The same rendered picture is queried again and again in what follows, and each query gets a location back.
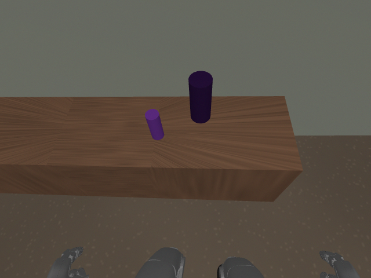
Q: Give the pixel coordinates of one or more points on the right robot hand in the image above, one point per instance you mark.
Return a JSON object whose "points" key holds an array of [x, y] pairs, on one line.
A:
{"points": [[343, 269]]}

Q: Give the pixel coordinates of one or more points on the left robot hand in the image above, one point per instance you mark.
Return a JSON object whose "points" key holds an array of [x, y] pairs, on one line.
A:
{"points": [[61, 267]]}

